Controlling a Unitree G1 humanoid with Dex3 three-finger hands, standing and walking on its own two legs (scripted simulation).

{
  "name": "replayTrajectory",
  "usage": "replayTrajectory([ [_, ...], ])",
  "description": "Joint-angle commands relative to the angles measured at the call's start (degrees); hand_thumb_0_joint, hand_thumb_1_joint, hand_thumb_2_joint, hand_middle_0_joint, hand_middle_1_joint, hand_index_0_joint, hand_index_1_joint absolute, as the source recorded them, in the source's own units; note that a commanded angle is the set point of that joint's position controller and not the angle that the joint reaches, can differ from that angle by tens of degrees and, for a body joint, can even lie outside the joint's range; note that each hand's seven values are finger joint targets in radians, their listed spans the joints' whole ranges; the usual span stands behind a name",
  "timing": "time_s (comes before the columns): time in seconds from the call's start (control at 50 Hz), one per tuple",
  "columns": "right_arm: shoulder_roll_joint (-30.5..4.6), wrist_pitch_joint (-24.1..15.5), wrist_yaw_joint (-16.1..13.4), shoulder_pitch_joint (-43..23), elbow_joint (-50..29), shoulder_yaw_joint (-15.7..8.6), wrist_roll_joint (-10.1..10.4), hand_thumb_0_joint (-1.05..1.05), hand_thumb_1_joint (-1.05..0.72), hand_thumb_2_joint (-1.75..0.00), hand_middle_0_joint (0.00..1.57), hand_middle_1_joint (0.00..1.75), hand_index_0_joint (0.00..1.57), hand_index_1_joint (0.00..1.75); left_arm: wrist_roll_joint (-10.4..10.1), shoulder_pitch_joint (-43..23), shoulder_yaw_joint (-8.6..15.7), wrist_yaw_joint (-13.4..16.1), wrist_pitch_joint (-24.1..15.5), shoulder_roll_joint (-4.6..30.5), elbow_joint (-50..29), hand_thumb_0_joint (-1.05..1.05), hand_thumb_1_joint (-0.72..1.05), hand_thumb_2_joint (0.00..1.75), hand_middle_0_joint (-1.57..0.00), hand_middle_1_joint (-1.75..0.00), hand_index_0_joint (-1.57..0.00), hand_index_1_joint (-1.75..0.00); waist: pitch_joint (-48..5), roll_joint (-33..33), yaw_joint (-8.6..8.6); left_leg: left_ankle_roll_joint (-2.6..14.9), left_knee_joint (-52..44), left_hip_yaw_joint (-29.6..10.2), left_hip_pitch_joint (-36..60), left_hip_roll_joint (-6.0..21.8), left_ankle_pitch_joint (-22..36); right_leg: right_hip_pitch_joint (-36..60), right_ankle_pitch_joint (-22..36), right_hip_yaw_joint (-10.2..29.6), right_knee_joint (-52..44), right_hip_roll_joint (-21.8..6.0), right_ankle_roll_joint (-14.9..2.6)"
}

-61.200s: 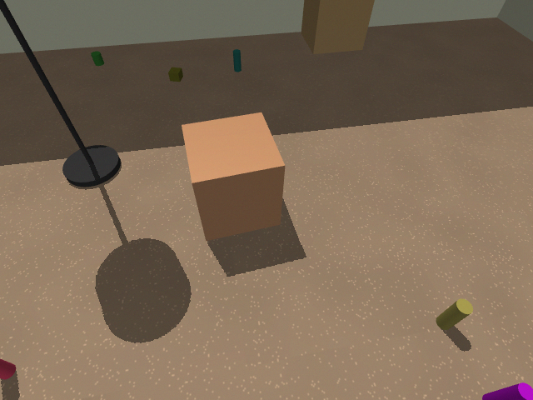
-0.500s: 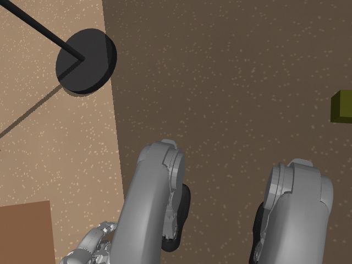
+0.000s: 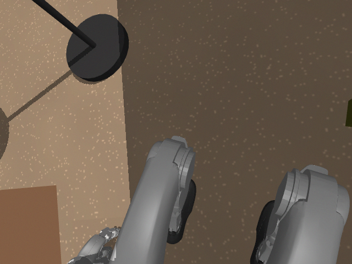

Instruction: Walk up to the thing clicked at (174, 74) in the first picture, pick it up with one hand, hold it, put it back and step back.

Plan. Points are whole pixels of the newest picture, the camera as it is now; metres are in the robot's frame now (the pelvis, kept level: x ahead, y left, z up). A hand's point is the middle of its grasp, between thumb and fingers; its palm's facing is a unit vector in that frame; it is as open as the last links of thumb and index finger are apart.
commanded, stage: close in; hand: right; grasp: from above
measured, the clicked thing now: out of the picture +0.48 -0.36 -0.29
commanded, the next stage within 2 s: rest palm in 0.40 s
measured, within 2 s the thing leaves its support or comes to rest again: neither
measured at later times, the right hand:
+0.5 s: hand out of the picture +0.46 -0.35 -0.19, palm faces -0.47 +0.07 -0.88, open 12.8 cm
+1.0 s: hand out of the picture +0.46 -0.34 -0.23, palm faces -0.47 +0.08 -0.88, open 13.9 cm
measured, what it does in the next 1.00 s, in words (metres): stands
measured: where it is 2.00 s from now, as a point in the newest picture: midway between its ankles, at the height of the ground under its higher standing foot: (218, 234)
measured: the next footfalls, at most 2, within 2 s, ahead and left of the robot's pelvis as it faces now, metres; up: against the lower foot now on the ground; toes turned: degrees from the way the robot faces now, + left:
none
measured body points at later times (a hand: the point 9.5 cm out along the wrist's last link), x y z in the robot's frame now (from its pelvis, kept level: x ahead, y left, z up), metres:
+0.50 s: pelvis +0.00 +0.00 -0.01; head +0.25 -0.12 +0.35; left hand +0.07 +0.26 -0.09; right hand +0.48 -0.36 -0.14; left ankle +0.11 +0.13 -0.29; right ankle +0.08 -0.13 -0.29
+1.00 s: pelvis +0.01 +0.00 -0.02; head +0.27 -0.12 +0.32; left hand +0.06 +0.26 -0.09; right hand +0.48 -0.35 -0.18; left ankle +0.11 +0.13 -0.29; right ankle +0.08 -0.13 -0.29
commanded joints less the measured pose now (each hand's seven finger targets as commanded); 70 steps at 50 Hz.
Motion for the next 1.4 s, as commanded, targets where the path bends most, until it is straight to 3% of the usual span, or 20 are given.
replayTrajectory([
  [0.0, -18.88, -3.62, -1.81, -19.73, -10.65, -2.92, 1.39, 0.00, 0.31, -0.86, 0.33, 0.72, 0.30, 0.75, 0.49, 10.20, 4.78, 0.88, -0.08, 15.85, -0.74, 0.00, 0.89, 0.89, -0.20, -0.30, -0.20, -0.30, -39.19, -19.84, 0.47, 4.92, -13.09, 4.96, 16.98, -1.83, 9.31, 29.74, 6.36, -5.91, -11.77, 0.81, -1.68],
  [0.16, -15.45, -5.26, -4.00, -18.47, -4.11, 0.49, -1.65, 0.00, 0.35, -0.94, 0.31, 0.77, 0.27, 0.80, 0.96, 10.19, 4.14, 0.68, 0.05, 16.12, -0.16, 0.00, 0.90, 0.89, -0.20, -0.30, -0.20, -0.30, -35.13, -20.72, 1.29, 5.25, -12.42, 6.52, 12.74, -2.06, 8.89, 31.64, 6.30, -5.06, -12.76, 0.70, -1.37],
  [0.28, -19.31, -5.37, -6.62, -21.02, -4.82, -1.47, -3.29, 0.00, 0.34, -0.95, 0.30, 0.80, 0.27, 0.82, 1.41, 9.52, 3.44, 0.63, -0.19, 16.69, -0.37, 0.00, 0.90, 0.89, -0.20, -0.30, -0.20, -0.30, -38.00, -24.21, 1.09, 5.09, -10.88, 6.83, 13.63, -1.98, 11.80, 34.21, 9.81, -4.92, -11.78, 0.60, -1.27],
  [0.48, -19.27, -3.31, -10.20, -19.23, -0.91, -1.34, -4.92, 0.00, 0.36, -0.94, 0.26, 0.83, 0.24, 0.84, 1.80, 8.76, 3.17, 0.40, -1.84, 16.46, -0.95, 0.00, 0.90, 0.89, -0.20, -0.30, -0.20, -0.30, -36.84, -24.69, 1.36, 5.27, -9.96, 6.73, 12.41, -2.20, 11.82, 33.25, 9.09, -5.16, -11.01, 0.39, -1.30],
  [0.52, -18.91, -2.75, -10.37, -19.13, -0.08, -1.48, -4.07, 0.00, 0.37, -0.96, 0.26, 0.80, 0.22, 0.84, 1.93, 9.03, 3.06, 0.37, -2.19, 16.44, -0.80, 0.00, 0.90, 0.90, -0.20, -0.30, -0.20, -0.30, -36.63, -23.47, 1.53, 5.03, -10.52, 6.62, 13.10, -2.30, 11.88, 31.92, 8.75, -5.30, -10.69, 0.43, -1.47],
  [0.56, -17.01, -2.45, -10.18, -18.43, 2.35, -0.20, -3.35, 0.00, 0.40, -0.96, 0.24, 0.80, 0.20, 0.84, 2.29, 9.20, 2.72, 0.38, -2.70, 16.58, -0.53, 0.00, 0.90, 0.90, -0.20, -0.30, -0.20, -0.30, -33.54, -20.78, 3.13, 4.68, -11.00, 6.79, 13.35, -2.27, 11.23, 29.69, 7.57, -5.15, -10.30, 0.44, -1.71],
  [0.62, -19.35, -3.18, -10.40, -20.18, 0.69, -0.83, -2.58, 0.00, 0.43, -0.96, 0.22, 0.79, 0.18, 0.83, 2.44, 8.70, 2.05, 0.54, -3.20, 17.06, -0.54, 0.00, 0.89, 0.90, -0.20, -0.30, -0.20, -0.30, -35.04, -20.71, 2.85, 4.66, -10.95, 6.98, 14.51, -2.28, 10.72, 29.43, 6.86, -4.77, -10.03, 0.39, -1.63],
  [0.8, -21.85, -4.88, -12.81, -17.99, 2.97, -1.63, -3.58, 0.00, 0.49, -0.98, 0.18, 0.81, 0.13, 0.86, 3.75, 7.83, 0.43, 0.60, -3.95, 17.75, -0.98, 0.00, 0.90, 0.90, -0.20, -0.30, -0.20, -0.30, -34.72, -22.10, 3.59, 4.55, -9.77, 7.17, 15.69, -2.75, 12.63, 30.77, 9.13, -4.32, -8.47, -0.12, -1.52],
  [0.84, -23.21, -4.93, -13.93, -18.11, 1.93, -2.15, -4.23, 0.00, 0.51, -1.00, 0.17, 0.82, 0.12, 0.87, 3.81, 7.43, 0.13, 0.67, -3.96, 17.77, -0.83, 0.00, 0.90, 0.90, -0.20, -0.30, -0.20, -0.30, -36.11, -23.71, 2.66, 4.74, -9.48, 6.85, 16.76, -2.99, 13.66, 31.72, 10.37, -4.31, -8.43, -0.38, -1.40],
  [0.98, -22.27, -2.82, -16.46, -16.75, 4.87, -1.94, -4.12, 0.00, 0.53, -1.00, 0.14, 0.84, 0.10, 0.88, 4.98, 6.77, -0.46, 0.55, -4.76, 18.35, -0.63, 0.00, 0.90, 0.90, -0.20, -0.30, -0.20, -0.30, -33.89, -23.71, 3.70, 4.51, -8.78, 7.87, 15.63, -3.34, 14.26, 30.54, 10.54, -4.05, -7.71, -0.60, -1.42],
  [1.0, -20.85, -2.30, -16.39, -16.34, 6.03, -0.83, -4.34, 0.00, 0.54, -1.01, 0.13, 0.84, 0.08, 0.89, 5.19, 7.08, -0.60, 0.45, -5.02, 18.26, -0.88, 0.00, 0.89, 0.90, -0.20, -0.30, -0.20, -0.30, -32.28, -22.79, 4.48, 4.53, -8.52, 8.17, 15.24, -3.21, 13.67, 29.77, 9.64, -3.92, -7.82, -0.48, -1.46],
  [1.02, -21.03, -2.14, -16.48, -16.80, 5.23, -0.93, -3.96, 0.00, 0.54, -1.00, 0.12, 0.85, 0.08, 0.89, 4.98, 6.20, -0.60, 0.49, -5.19, 18.20, -0.64, 0.00, 0.90, 0.90, -0.20, -0.30, -0.20, -0.30, -32.05, -23.38, 3.69, 4.75, -8.54, 8.17, 14.45, -3.38, 12.96, 29.62, 8.78, -3.90, -8.16, -0.60, -1.30],
  [1.06, -23.25, -2.10, -16.65, -17.99, 3.31, -1.96, -3.75, 0.00, 0.53, -1.01, 0.14, 0.85, 0.09, 0.89, 5.26, 6.22, -0.78, 0.56, -5.39, 18.91, -1.05, 0.00, 0.90, 0.90, -0.20, -0.30, -0.20, -0.30, -34.95, -25.64, 3.54, 4.73, -8.43, 8.57, 15.89, -3.27, 13.74, 31.77, 9.79, -3.60, -8.26, -0.67, -1.04],
  [1.12, -20.51, -1.13, -16.23, -16.13, 6.68, -0.13, -3.56, 0.00, 0.55, -1.01, 0.11, 0.88, 0.07, 0.91, 5.29, 5.44, -0.84, 0.20, -5.92, 18.77, -1.49, 0.00, 0.90, 0.90, -0.20, -0.30, -0.20, -0.30, -32.06, -23.93, 4.81, 4.72, -7.79, 8.72, 14.89, -3.38, 13.81, 30.17, 9.54, -3.33, -7.86, -0.73, -1.15],
  [1.18, -23.37, -1.00, -16.08, -16.07, 5.73, -2.04, -3.36, 0.00, 0.58, -1.02, 0.09, 0.89, 0.05, 0.93, 5.26, 5.27, -0.80, 0.45, -6.32, 19.53, -2.02, 0.00, 0.90, 0.90, -0.20, -0.30, -0.20, -0.30, -32.69, -23.34, 4.10, 4.52, -8.47, 8.37, 16.50, -3.47, 14.07, 29.62, 9.25, -3.43, -7.55, -0.81, -1.30],
  [1.2, -22.53, -1.37, -16.04, -18.36, 2.51, -0.86, -2.89, 0.00, 0.57, -1.01, 0.10, 0.88, 0.06, 0.92, 5.34, 5.89, -1.23, 0.35, -6.25, 18.87, -1.16, 0.00, 0.90, 0.90, -0.20, -0.30, -0.20, -0.30, -33.69, -25.15, 3.68, 4.73, -8.10, 8.64, 16.48, -3.34, 14.03, 30.52, 9.41, -3.43, -8.21, -0.67, -0.92],
  [1.26, -20.97, -1.16, -15.67, -16.37, 5.29, -0.22, -2.63, 0.00, 0.58, -1.04, 0.10, 0.89, 0.05, 0.93, 5.55, 4.62, -1.49, 0.18, -6.72, 19.49, -2.36, 0.00, 0.90, 0.90, -0.20, -0.30, -0.20, -0.30, -32.25, -23.52, 5.12, 4.46, -8.15, 9.17, 16.28, -3.55, 14.25, 30.25, 9.67, -2.95, -7.53, -0.85, -1.18],
  [1.32, -22.89, -1.24, -15.86, -14.96, 6.75, -1.86, -2.97, 0.00, 0.58, -1.03, 0.08, 0.91, 0.05, 0.95, 5.59, 4.64, -1.44, 0.22, -6.65, 19.42, -2.31, 0.00, 0.90, 0.90, -0.20, -0.30, -0.20, -0.30, -31.05, -22.97, 4.63, 4.54, -8.03, 8.75, 16.35, -3.61, 13.78, 28.77, 8.78, -2.94, -7.50, -1.00, -1.14],
  [1.36, -21.28, -1.83, -15.75, -17.66, 3.32, -0.22, -2.61, 0.00, 0.59, -1.04, 0.09, 0.91, 0.04, 0.95, 5.67, 4.08, -1.94, 0.06, -6.88, 19.26, -2.91, 0.00, 0.90, 0.90, -0.20, -0.30, -0.20, -0.30, -31.79, -24.92, 5.02, 4.60, -8.10, 8.98, 16.79, -3.64, 13.99, 30.17, 9.22, -2.87, -7.65, -1.00, -0.95],
  [1.38, -23.07, -1.76, -15.93, -15.63, 5.19, -1.58, -2.77, 0.00, 0.58, -1.04, 0.09, 0.92, 0.05, 0.96, 5.73, 4.14, -1.93, 0.23, -6.81, 19.87, -2.98, 0.00, 0.90, 0.90, -0.20, -0.30, -0.20, -0.30, -32.54, -23.98, 4.85, 4.57, -8.09, 9.17, 17.21, -3.69, 14.32, 30.50, 9.60, -2.59, -7.57, -1.08, -1.06],
])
